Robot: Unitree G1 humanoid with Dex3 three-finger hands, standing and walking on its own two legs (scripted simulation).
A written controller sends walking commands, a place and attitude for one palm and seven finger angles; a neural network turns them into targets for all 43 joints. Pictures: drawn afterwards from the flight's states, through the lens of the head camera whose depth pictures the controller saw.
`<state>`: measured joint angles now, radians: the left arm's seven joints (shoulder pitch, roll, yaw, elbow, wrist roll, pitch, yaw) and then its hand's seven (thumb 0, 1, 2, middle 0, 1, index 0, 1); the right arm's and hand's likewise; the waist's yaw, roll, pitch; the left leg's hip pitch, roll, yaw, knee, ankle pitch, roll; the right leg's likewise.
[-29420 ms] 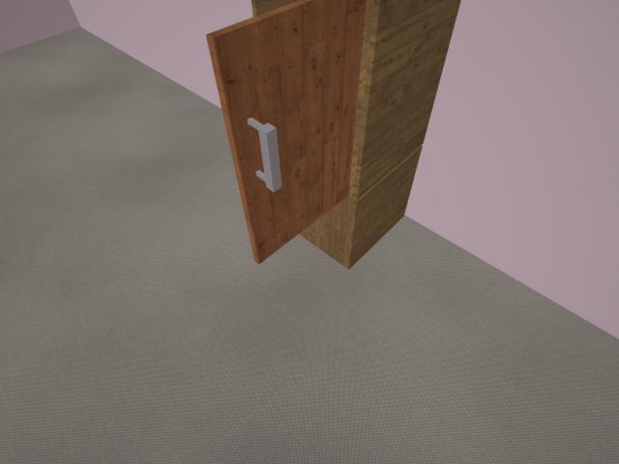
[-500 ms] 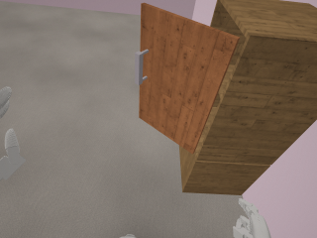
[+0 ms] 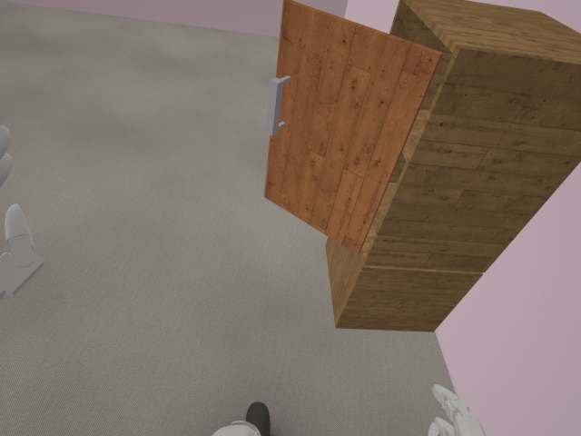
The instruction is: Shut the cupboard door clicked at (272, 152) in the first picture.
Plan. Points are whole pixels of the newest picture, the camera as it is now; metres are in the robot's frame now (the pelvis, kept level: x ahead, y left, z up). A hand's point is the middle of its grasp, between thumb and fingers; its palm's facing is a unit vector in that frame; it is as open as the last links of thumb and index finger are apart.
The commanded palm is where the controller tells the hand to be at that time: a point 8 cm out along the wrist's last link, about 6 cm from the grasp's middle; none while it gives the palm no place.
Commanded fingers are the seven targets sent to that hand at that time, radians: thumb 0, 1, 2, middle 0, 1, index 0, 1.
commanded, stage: stop stepping back and stand still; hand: left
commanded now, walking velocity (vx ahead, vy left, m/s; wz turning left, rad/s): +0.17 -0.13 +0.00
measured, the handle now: (279, 105) +0.88 +0.04 +0.04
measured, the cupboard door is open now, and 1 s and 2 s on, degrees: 52 52 52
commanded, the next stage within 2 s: let the arm hang, fingers relaxed in 1.54 s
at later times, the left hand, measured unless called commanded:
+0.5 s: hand out of the picture +0.08 +0.34 +0.22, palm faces +0.30 -0.87 -0.40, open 7.4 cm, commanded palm +0.04 +0.38 +0.20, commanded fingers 0.00 0.90 0.90 -0.20 -0.30 -0.20 -0.30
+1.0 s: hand out of the picture +0.10 +0.39 +0.21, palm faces +0.33 -0.81 -0.48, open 7.4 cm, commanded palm +0.03 +0.43 +0.20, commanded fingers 0.00 0.90 0.90 -0.20 -0.30 -0.20 -0.30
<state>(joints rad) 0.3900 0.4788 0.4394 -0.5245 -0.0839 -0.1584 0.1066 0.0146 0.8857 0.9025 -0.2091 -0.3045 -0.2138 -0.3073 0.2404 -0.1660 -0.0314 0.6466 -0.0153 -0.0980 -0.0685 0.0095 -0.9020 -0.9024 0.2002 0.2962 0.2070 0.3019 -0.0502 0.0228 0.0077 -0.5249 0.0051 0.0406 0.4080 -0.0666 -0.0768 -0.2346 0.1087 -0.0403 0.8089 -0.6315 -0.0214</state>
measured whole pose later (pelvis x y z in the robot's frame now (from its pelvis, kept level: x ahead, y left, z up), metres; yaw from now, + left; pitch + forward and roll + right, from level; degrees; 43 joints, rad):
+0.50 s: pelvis -0.13 +0.10 +0.05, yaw -6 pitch -3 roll -6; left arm 0.56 0.48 0.38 -0.60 -0.04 -0.12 0.14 0.02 0.89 0.90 -0.20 -0.30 -0.21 -0.31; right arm 0.26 -0.10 0.05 0.61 -0.03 -0.06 -0.05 0.01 -0.90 -0.90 0.20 0.30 0.21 0.30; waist -0.01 0.00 -0.05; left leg -0.25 0.11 0.10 0.28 -0.20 -0.03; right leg -0.29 0.10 -0.17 0.77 -0.43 -0.03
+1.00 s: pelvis -0.15 +0.15 +0.01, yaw -7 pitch -1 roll -1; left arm 0.51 0.50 0.52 -0.56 -0.05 -0.20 0.16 0.02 0.89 0.90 -0.20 -0.30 -0.21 -0.31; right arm 0.24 -0.13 0.00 0.65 -0.02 -0.09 -0.06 0.01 -0.90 -0.90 0.20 0.30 0.20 0.30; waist -0.05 -0.06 0.05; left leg -0.33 0.13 0.12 0.60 -0.24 -0.02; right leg -0.36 0.00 -0.06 0.83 -0.43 0.00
